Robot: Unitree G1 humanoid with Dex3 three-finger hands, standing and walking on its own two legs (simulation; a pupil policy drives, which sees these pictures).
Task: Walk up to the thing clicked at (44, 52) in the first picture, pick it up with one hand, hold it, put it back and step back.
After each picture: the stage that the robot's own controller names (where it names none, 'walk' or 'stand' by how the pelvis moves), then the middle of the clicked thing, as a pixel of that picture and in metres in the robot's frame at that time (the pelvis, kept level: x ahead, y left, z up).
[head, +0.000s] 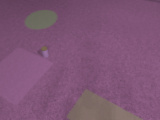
stand; (45, 52) +1.25 +0.41 -0.72
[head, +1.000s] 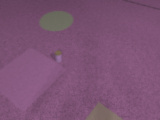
walk; (58, 56) +1.16 +0.19 -0.70
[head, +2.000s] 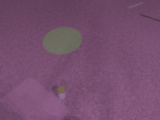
walk; (61, 92) +0.71 +0.14 -0.71
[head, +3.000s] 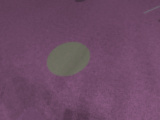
walk; out of the picture +0.42 +0.20 -0.70
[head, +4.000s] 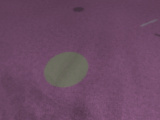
stand; out of the picture +0.35 +0.16 -0.72
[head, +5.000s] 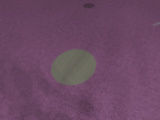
stand; out of the picture +0.33 +0.14 -0.72
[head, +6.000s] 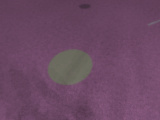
stand; out of the picture +0.35 +0.16 -0.72
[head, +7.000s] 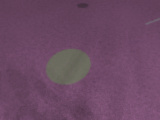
stand; out of the picture +0.35 +0.17 -0.72
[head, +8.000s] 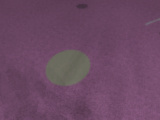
stand; out of the picture +0.33 +0.17 -0.73
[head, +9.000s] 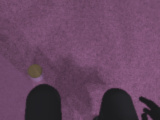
go down; (36, 73) +0.40 +0.22 -0.37
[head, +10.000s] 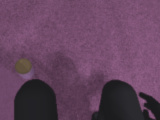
go down; (25, 69) +0.41 +0.24 -0.30
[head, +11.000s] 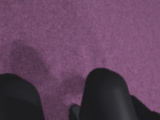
close in; out of the picture +0.38 +0.28 -0.22
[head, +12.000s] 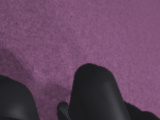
close; out of the picture +0.38 +0.28 -0.21
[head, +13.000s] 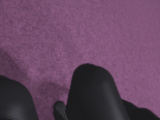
lift; out of the picture +0.37 +0.29 -0.22
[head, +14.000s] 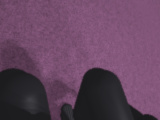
lift; out of the picture +0.32 +0.26 -0.21
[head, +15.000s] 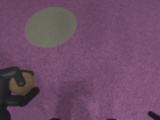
lift; (26, 91) +0.32 +0.19 +0.00
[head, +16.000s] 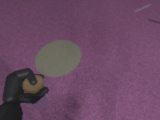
hold; (37, 93) +0.33 +0.17 +0.00
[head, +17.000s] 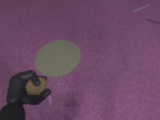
hold; (39, 94) +0.33 +0.16 -0.01
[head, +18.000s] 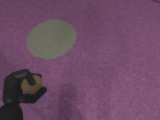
crouch; (35, 91) +0.34 +0.17 -0.05
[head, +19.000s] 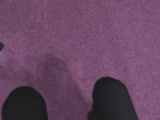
lower; out of the picture +0.45 +0.26 -0.09
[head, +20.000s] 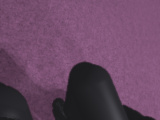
lower; out of the picture +0.41 +0.31 -0.22
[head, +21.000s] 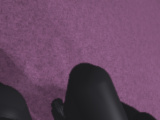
lower; out of the picture +0.40 +0.31 -0.22
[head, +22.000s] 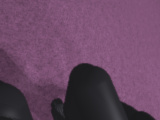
lower; out of the picture +0.40 +0.31 -0.22
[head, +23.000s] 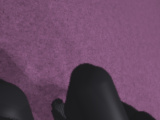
lower; out of the picture +0.39 +0.31 -0.22
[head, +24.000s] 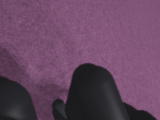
open; out of the picture +0.38 +0.29 -0.22
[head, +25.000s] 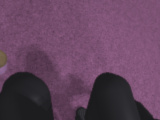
stand; out of the picture +0.40 +0.27 -0.25
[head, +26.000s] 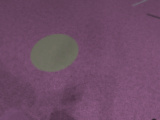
stand; out of the picture +0.36 +0.19 -0.63
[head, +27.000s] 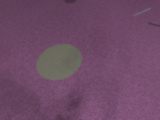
stand; out of the picture +0.37 +0.20 -0.66
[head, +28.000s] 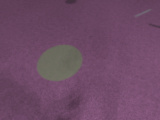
stand; out of the picture +0.36 +0.19 -0.67
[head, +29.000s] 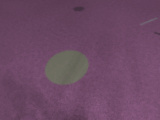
stand; out of the picture +0.38 +0.18 -0.72
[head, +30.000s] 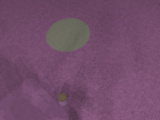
walk; (62, 99) +0.52 +0.14 -0.70
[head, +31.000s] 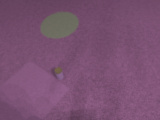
walk; (59, 73) +0.82 +0.26 -0.69
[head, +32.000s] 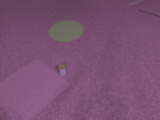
stand; (62, 70) +1.02 +0.19 -0.71
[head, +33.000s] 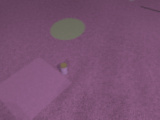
stand; (64, 68) +1.02 +0.18 -0.72
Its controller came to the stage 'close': yes
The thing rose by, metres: 0.70
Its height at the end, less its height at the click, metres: +0.00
